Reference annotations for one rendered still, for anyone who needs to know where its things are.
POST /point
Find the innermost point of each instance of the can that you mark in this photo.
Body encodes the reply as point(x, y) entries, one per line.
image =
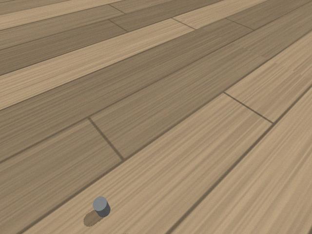
point(101, 206)

